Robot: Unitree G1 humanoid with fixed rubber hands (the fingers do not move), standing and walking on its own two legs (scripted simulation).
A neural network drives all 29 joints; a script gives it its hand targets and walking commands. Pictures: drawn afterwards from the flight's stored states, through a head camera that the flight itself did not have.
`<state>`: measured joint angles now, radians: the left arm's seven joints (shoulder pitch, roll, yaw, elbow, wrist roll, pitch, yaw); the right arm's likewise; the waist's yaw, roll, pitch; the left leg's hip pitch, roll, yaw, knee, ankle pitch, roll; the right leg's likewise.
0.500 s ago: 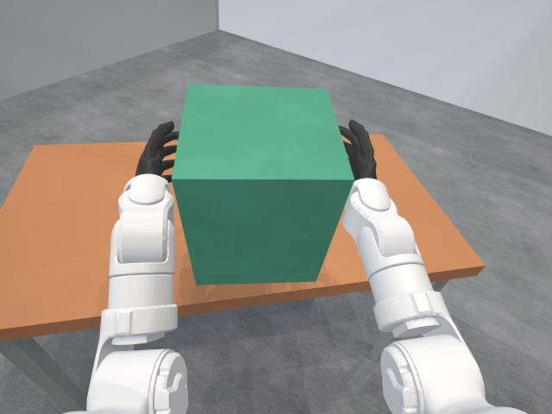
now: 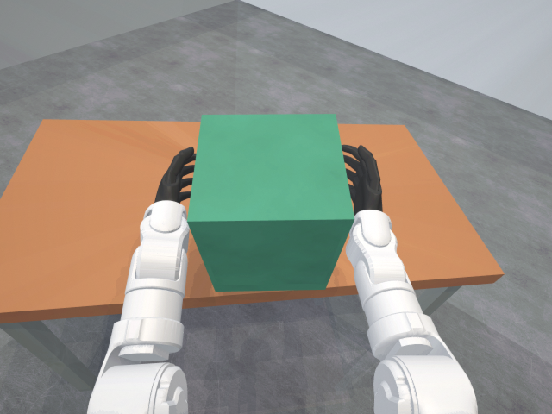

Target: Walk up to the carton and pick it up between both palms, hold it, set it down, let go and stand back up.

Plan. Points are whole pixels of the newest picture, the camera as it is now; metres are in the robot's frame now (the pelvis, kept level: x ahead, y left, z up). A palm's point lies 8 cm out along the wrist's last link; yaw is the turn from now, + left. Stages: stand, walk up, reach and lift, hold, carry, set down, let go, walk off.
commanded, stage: set down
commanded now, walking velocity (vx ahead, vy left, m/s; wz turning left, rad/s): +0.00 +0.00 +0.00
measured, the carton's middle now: (269, 211) +0.39 +0.01 +0.08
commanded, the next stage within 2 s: none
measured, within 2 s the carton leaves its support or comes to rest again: neither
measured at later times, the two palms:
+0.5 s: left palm (173, 200) +0.39 +0.16 +0.09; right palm (359, 198) +0.39 -0.12 +0.12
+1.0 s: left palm (178, 205) +0.41 +0.16 +0.06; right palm (352, 197) +0.42 -0.12 +0.10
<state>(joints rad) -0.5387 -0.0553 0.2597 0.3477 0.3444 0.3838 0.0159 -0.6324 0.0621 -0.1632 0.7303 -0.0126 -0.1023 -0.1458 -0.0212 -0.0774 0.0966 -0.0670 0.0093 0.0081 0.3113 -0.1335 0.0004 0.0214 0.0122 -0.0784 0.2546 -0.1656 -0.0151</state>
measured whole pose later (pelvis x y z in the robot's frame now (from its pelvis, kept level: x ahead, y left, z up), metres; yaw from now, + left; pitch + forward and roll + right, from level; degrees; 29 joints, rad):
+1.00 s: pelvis +0.01 +0.00 +0.00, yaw -3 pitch +2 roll +0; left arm -0.70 -0.06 0.45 0.80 0.37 0.11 0.02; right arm -0.78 0.11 -0.51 0.98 -0.30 -0.21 -0.08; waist 0.04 -0.06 0.01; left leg -0.19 0.01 0.05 0.27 -0.12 0.00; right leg -0.13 0.01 -0.04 0.25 -0.15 -0.01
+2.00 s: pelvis +0.02 +0.00 +0.00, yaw -4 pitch +10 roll +0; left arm -0.77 -0.04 0.57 1.02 0.40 -0.09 0.04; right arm -0.84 0.14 -0.71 1.03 -0.49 -0.27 -0.05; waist 0.05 -0.05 -0.04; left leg -0.36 0.02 0.07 0.31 -0.13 0.01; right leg -0.32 0.01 -0.02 0.30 -0.16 -0.01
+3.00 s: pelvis +0.02 +0.00 +0.00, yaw -4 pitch +10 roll +0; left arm -0.77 -0.12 0.67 0.91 0.51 -0.13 0.00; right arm -0.78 0.18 -0.75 0.90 -0.55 -0.27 -0.02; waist 0.04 -0.07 0.01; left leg -0.36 0.02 0.08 0.31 -0.13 0.01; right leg -0.32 0.01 -0.01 0.32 -0.17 -0.01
